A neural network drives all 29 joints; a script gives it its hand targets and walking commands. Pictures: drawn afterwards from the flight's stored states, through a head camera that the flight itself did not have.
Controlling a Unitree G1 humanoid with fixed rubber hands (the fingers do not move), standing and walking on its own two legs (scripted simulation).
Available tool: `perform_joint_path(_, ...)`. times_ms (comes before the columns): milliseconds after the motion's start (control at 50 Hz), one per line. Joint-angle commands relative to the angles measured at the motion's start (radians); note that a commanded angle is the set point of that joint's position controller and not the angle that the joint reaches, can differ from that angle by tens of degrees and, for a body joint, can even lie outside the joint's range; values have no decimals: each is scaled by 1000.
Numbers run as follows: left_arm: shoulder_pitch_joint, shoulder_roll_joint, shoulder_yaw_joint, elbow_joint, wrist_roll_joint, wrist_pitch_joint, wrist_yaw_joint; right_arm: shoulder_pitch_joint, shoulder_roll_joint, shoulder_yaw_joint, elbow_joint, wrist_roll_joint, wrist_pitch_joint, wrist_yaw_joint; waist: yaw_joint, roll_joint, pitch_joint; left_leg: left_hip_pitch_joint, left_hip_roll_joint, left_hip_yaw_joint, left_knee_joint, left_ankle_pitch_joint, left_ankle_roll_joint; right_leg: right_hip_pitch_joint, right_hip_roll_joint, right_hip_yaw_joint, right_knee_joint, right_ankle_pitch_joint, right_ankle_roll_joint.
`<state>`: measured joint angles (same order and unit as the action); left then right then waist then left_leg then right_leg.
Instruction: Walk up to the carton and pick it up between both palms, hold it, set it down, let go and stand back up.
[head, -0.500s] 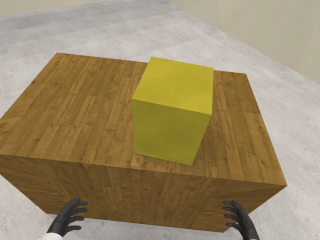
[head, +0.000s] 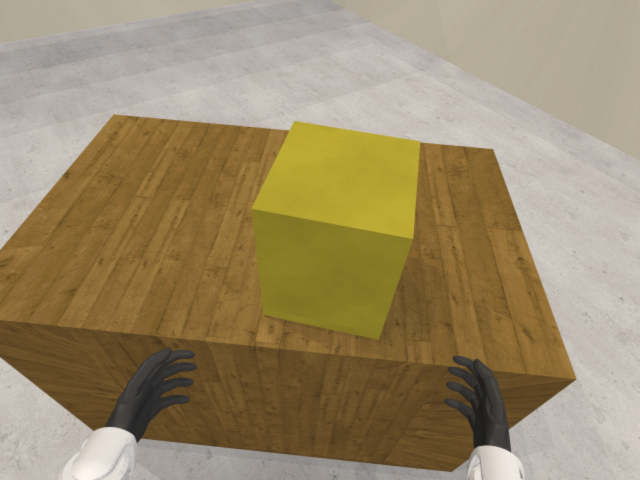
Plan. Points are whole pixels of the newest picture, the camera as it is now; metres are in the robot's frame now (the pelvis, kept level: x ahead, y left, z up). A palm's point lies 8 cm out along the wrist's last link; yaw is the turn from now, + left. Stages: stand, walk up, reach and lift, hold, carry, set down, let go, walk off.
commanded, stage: reach and lift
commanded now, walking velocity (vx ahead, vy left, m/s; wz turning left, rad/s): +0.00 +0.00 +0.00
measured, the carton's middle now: (337, 232) +0.49 -0.03 +0.01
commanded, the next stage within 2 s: none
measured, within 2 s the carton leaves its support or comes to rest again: neither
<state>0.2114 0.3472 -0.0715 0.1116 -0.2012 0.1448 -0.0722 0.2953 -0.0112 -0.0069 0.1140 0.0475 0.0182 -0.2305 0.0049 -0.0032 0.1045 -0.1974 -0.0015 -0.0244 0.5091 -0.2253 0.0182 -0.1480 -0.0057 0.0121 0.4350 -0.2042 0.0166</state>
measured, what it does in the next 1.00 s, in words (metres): stands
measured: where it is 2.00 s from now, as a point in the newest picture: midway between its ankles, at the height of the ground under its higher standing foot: outside the picture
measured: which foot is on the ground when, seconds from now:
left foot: down 0.00-1.00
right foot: down 0.00-1.00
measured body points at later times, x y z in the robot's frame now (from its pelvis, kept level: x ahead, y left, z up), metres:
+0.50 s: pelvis +0.03 +0.01 +0.00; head +0.06 +0.03 +0.45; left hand +0.26 +0.20 +0.03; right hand +0.24 -0.19 +0.02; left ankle +0.04 +0.11 -0.74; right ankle +0.03 -0.14 -0.74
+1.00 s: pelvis +0.03 +0.01 +0.00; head +0.04 +0.03 +0.45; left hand +0.33 +0.19 +0.08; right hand +0.29 -0.17 +0.06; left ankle +0.04 +0.11 -0.74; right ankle +0.03 -0.14 -0.74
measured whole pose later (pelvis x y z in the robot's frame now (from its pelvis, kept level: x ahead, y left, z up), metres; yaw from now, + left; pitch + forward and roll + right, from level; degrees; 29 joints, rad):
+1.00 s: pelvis +0.03 +0.01 +0.00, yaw +0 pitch -3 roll -2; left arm -0.11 0.35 -0.09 -0.08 -0.26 0.46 -0.05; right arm 0.10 -0.01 -0.01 -0.11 0.13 0.26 -0.24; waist 0.00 0.00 0.09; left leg -0.20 0.00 -0.02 0.51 -0.26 0.02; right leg -0.12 -0.01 0.01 0.37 -0.20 0.04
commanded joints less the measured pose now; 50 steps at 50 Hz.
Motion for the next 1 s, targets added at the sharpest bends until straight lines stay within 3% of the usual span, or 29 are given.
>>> perform_joint_path(0, -55, 122, 72, -275, -28, -69, 8, 31, 11, 100, -377, 82, -53, -2, 54, 88, -157, 81, 51, 77, -231, -26, -11, 108, -7, -8, -123, -45, -38)
perform_joint_path(60, -3, 107, 60, -318, -25, -83, 2, 82, 35, 117, -406, 91, -66, -3, 54, 72, -187, 129, 34, 78, -195, 97, -24, 96, -8, 1, -134, 35, -38)
perform_joint_path(140, 44, 93, 52, -393, -7, -117, -9, 147, 40, 131, -416, 97, -103, -7, 46, 89, -213, 187, 32, 59, -151, 265, -44, 87, 3, 1, -131, 163, -34)
perform_joint_path(220, 42, 92, 40, -438, -12, -147, -15, 150, 24, 129, -408, 104, -132, -6, 42, 116, -224, 222, 39, 39, -126, 358, -64, 63, 12, 0, -133, 204, -37)
perform_joint_path(400, -67, 97, 12, -475, -65, -107, 6, -23, -31, 77, -450, 126, -94, 9, 19, 141, -261, 202, 42, 34, -141, 321, -74, 76, 18, 4, -128, 165, -52)
perform_joint_path(740, -423, 64, 86, -444, -53, 207, 38, -378, -134, -19, -545, 145, 114, 3, 2, 107, -267, 150, 37, 67, -182, 285, -64, 106, 34, 0, -117, 180, -30)
perform_joint_path(980, -716, 79, 108, -345, -45, 313, 45, -622, -182, -118, -367, 138, 214, -21, -72, 125, -335, 179, 42, 66, -176, 268, -72, 98, 36, -13, -111, 210, -22)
